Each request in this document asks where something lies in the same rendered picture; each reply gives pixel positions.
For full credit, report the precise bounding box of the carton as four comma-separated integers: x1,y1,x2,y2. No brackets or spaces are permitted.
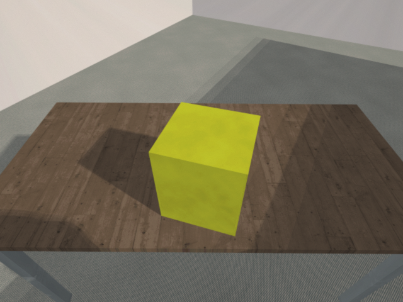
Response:
149,102,261,236

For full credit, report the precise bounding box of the table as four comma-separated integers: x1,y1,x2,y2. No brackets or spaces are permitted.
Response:
0,103,403,302

